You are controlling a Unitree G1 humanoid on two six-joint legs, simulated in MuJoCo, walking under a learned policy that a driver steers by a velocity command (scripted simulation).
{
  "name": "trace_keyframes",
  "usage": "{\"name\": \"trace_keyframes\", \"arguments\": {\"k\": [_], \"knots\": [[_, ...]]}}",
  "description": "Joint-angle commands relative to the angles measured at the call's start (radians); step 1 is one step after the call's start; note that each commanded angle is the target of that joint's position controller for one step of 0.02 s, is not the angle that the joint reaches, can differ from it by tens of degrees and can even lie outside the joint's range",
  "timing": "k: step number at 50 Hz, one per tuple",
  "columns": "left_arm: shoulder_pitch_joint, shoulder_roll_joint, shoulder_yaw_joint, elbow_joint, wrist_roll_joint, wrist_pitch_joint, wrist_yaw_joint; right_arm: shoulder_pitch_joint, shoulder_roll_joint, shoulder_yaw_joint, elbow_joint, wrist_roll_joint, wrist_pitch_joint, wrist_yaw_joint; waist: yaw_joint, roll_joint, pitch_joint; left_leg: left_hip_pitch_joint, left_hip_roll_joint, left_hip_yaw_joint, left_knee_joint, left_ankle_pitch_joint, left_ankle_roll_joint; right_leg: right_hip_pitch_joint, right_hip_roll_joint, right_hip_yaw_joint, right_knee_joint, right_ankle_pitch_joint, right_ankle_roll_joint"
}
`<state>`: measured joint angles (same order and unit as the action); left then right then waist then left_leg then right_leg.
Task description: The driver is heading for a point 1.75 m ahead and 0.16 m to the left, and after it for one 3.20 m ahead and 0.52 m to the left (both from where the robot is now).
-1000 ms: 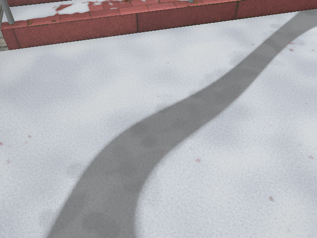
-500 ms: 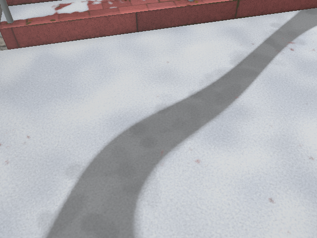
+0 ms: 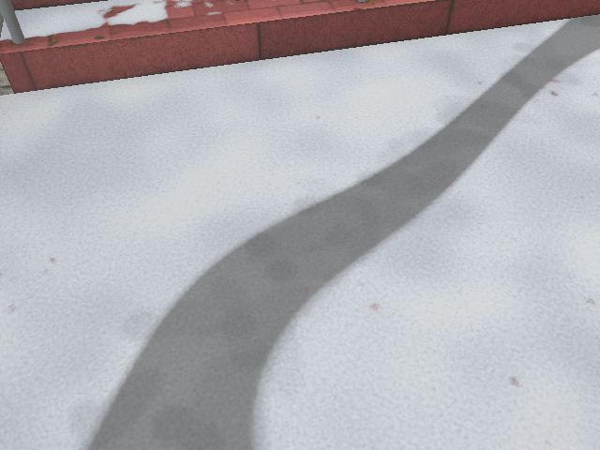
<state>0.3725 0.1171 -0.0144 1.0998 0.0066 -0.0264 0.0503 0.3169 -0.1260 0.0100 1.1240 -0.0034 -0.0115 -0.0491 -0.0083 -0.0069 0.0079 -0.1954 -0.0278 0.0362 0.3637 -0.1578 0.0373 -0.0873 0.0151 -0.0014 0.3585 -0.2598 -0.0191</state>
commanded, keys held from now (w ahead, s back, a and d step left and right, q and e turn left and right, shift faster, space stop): no key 0.16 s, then w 0.84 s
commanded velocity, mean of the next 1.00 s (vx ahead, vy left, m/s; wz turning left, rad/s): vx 0.30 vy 0.00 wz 0.00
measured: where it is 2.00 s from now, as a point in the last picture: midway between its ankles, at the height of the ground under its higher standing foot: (307, 432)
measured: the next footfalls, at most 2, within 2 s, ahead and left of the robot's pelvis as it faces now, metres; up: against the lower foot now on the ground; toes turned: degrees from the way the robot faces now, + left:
right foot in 0.94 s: +0.49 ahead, -0.05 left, +0.00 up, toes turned -5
left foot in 1.40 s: +0.65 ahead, +0.11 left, +0.00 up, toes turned +4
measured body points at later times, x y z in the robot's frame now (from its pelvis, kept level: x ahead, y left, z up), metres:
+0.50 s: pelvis +0.08 +0.03 -0.01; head +0.08 +0.04 +0.44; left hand -0.02 +0.25 -0.17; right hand +0.11 -0.22 -0.15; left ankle +0.07 +0.11 -0.75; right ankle -0.04 -0.10 -0.74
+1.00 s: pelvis +0.35 +0.01 -0.03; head +0.38 +0.01 +0.42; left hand +0.49 +0.25 -0.16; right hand +0.28 -0.22 -0.18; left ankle +0.13 +0.11 -0.65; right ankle +0.45 -0.04 -0.75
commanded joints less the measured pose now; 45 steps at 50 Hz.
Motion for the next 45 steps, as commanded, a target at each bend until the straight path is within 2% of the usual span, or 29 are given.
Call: {"name": "trace_keyframes", "arguments": {"k": [1,8,9,11,12,14,15,16,17,18,19,20,22,23,24,25,26,27,28,29,31,35,38,40,41,43,44,45], "knots": [[0.091,0.062,0.008,-0.005,0.0,-0.004,0.002,0.071,-0.07,-0.009,-0.007,0.0,-0.004,-0.002,0.0,0.001,0.072,0.041,0.114,-0.114,-0.058,0.066,0.024,-0.112,-0.101,0.079,-0.077,0.105,-0.037],[0.097,0.061,0.007,-0.001,0.0,-0.003,0.002,0.077,-0.068,-0.006,-0.004,0.0,-0.004,-0.002,0.0,0.001,0.074,0.044,0.114,-0.113,-0.054,0.078,0.025,-0.109,-0.102,0.079,-0.077,0.113,-0.036],[0.108,0.06,0.007,0.003,0.002,-0.003,0.001,0.084,-0.066,-0.006,-0.001,0.0,-0.003,-0.001,0.001,0.002,0.055,0.05,0.104,-0.111,-0.058,0.003,0.028,-0.102,-0.092,0.075,-0.083,0.04,-0.039],[0.117,0.086,0.02,-0.002,0.007,0.002,-0.002,0.083,-0.096,-0.019,-0.009,0.0,0.003,0.001,0.005,-0.001,0.074,0.006,0.07,-0.101,-0.028,-0.239,0.051,-0.126,-0.059,0.07,-0.057,-0.202,-0.062],[0.115,0.097,0.026,-0.013,0.009,0.007,-0.006,0.081,-0.106,-0.026,-0.017,-0.002,0.008,0.005,0.009,-0.013,0.105,-0.044,0.059,-0.103,-0.009,-0.385,0.067,-0.158,-0.061,0.094,-0.055,-0.34,-0.081],[0.138,0.105,0.034,-0.023,0.008,0.007,-0.013,0.05,-0.091,-0.028,-0.046,-0.007,0.007,0.017,0.027,-0.038,0.189,-0.169,0.05,-0.113,0.046,-0.488,0.081,-0.185,-0.103,0.179,-0.086,-0.494,-0.121],[0.169,0.114,0.04,-0.017,0.003,0.004,-0.013,0.021,-0.069,-0.023,-0.066,-0.009,-0.001,0.024,0.045,-0.079,0.203,-0.227,0.031,-0.091,0.108,-0.45,0.074,-0.145,-0.143,0.247,-0.13,-0.522,-0.144],[0.205,0.14,0.051,-0.008,0.0,-0.001,-0.012,-0.023,-0.049,-0.02,-0.094,-0.015,-0.012,0.032,0.064,-0.135,0.201,-0.292,0.0,-0.028,0.204,-0.345,0.056,-0.073,-0.207,0.342,-0.202,-0.54,-0.177],[0.212,0.171,0.065,-0.002,0.0,-0.005,-0.011,-0.06,-0.048,-0.019,-0.121,-0.028,-0.023,0.04,0.068,-0.169,0.212,-0.347,0.008,0.028,0.267,-0.251,0.047,-0.019,-0.28,0.415,-0.25,-0.527,-0.214],[0.211,0.171,0.071,-0.005,0.002,-0.011,-0.014,-0.088,-0.076,-0.026,-0.141,-0.03,-0.035,0.045,0.074,-0.143,0.213,-0.371,0.035,0.022,0.306,-0.232,0.046,-0.005,-0.314,0.442,-0.267,-0.472,-0.235],[0.201,0.17,0.075,-0.009,0.006,-0.018,-0.018,-0.094,-0.095,-0.033,-0.156,-0.024,-0.045,0.052,0.066,-0.121,0.203,-0.378,0.045,0.016,0.324,-0.252,0.047,0.013,-0.316,0.431,-0.265,-0.416,-0.239],[0.187,0.179,0.081,-0.012,0.007,-0.027,-0.02,-0.075,-0.093,-0.036,-0.165,-0.021,-0.056,0.058,0.046,-0.12,0.203,-0.353,0.063,0.005,0.302,-0.259,0.051,0.007,-0.319,0.41,-0.247,-0.361,-0.238],[0.109,0.173,0.084,-0.032,-0.001,-0.035,-0.024,0.017,-0.079,-0.04,-0.152,-0.008,-0.07,0.064,-0.025,-0.094,0.195,-0.141,0.035,0.038,0.145,-0.202,0.058,-0.097,-0.25,0.287,-0.177,-0.256,-0.193],[0.056,0.165,0.083,-0.048,-0.001,-0.038,-0.027,0.135,-0.074,-0.047,-0.11,-0.001,-0.073,0.062,-0.08,-0.061,0.166,0.08,-0.002,0.05,0.07,-0.153,0.058,-0.222,-0.189,0.207,-0.102,-0.185,-0.161],[0.016,0.138,0.072,-0.07,0.001,-0.05,-0.032,0.282,-0.121,-0.067,-0.07,-0.004,-0.078,0.051,-0.147,0.056,0.111,0.328,0.059,-0.073,-0.008,-0.177,0.075,-0.374,-0.114,0.1,0.099,-0.046,-0.122],[-0.015,0.074,0.053,-0.12,-0.006,-0.061,-0.041,0.416,-0.239,-0.103,-0.047,-0.01,-0.076,0.04,-0.186,0.338,0.054,0.472,0.288,-0.466,-0.181,-0.389,0.162,-0.573,0.036,-0.07,0.45,-0.109,-0.057],[-0.042,0.138,0.067,-0.136,0.021,-0.06,-0.044,0.428,-0.211,-0.098,-0.031,-0.016,-0.063,0.04,-0.15,0.261,0.071,0.42,0.391,-0.633,-0.221,-0.342,0.207,-0.652,0.02,-0.03,0.685,-0.237,-0.067],[-0.055,0.126,0.066,-0.141,0.027,-0.06,-0.05,0.307,-0.18,-0.086,-0.073,-0.025,-0.064,0.04,-0.081,0.097,0.114,0.33,0.383,-0.546,-0.203,-0.274,0.208,-0.661,-0.045,0.019,0.782,-0.171,-0.082],[-0.047,0.097,0.058,-0.131,0.018,-0.065,-0.059,0.222,-0.163,-0.08,-0.102,-0.025,-0.069,0.043,-0.045,0.02,0.119,0.262,0.353,-0.464,-0.22,-0.216,0.198,-0.634,-0.075,0.035,0.789,-0.082,-0.081],[-0.051,0.093,0.06,-0.134,0.016,-0.064,-0.069,0.183,-0.16,-0.075,-0.114,-0.022,-0.076,0.043,-0.019,-0.004,0.118,0.223,0.321,-0.394,-0.247,-0.201,0.186,-0.612,-0.091,0.028,0.773,-0.03,-0.075],[-0.055,0.104,0.068,-0.143,0.023,-0.047,-0.081,0.172,-0.13,-0.057,-0.11,-0.014,-0.093,0.039,0.003,0.033,0.111,0.212,0.264,-0.28,-0.269,-0.07,0.157,-0.6,-0.1,-0.001,0.738,0.017,-0.055],[-0.194,0.102,0.069,-0.207,0.027,-0.028,-0.089,0.255,-0.126,-0.043,-0.069,-0.004,-0.107,0.034,-0.002,0.064,0.131,0.241,0.229,-0.141,-0.254,0.285,0.15,-0.687,-0.086,-0.07,0.657,0.083,-0.025],[-0.341,0.081,0.055,-0.269,0.017,-0.026,-0.096,0.241,-0.122,-0.033,-0.069,-0.011,-0.109,0.035,-0.015,0.082,0.169,0.15,0.186,-0.061,-0.26,0.431,0.136,-0.591,-0.058,-0.118,0.418,0.176,-0.027],[-0.392,0.086,0.052,-0.293,0.01,-0.023,-0.093,0.255,-0.139,-0.033,-0.059,-0.007,-0.112,0.03,-0.021,0.099,0.166,0.144,0.196,-0.042,-0.266,0.535,0.124,-0.488,-0.03,-0.15,0.299,0.219,-0.049],[-0.392,0.097,0.055,-0.297,0.009,-0.023,-0.089,0.256,-0.15,-0.035,-0.055,-0.006,-0.115,0.028,-0.013,0.101,0.158,0.166,0.208,-0.035,-0.249,0.618,0.121,-0.446,-0.018,-0.154,0.268,0.228,-0.067],[-0.329,0.132,0.069,-0.286,0.011,-0.028,-0.073,0.232,-0.178,-0.041,-0.056,-0.003,-0.118,0.023,0.028,0.114,0.101,0.238,0.224,-0.013,-0.135,0.883,0.109,-0.347,0.023,-0.159,0.241,0.206,-0.11],[-0.246,0.156,0.081,-0.261,0.013,-0.032,-0.065,0.214,-0.192,-0.046,-0.055,-0.007,-0.114,0.019,0.07,0.122,0.051,0.269,0.228,-0.003,-0.02,0.981,0.1,-0.273,0.044,-0.152,0.239,0.165,-0.13],[-0.109,0.181,0.096,-0.215,0.014,-0.038,-0.056,0.198,-0.203,-0.05,-0.058,-0.012,-0.107,0.018,0.125,0.12,-0.025,0.268,0.225,-0.001,0.148,0.985,0.093,-0.141,0.059,-0.14,0.207,0.149,-0.149]]}}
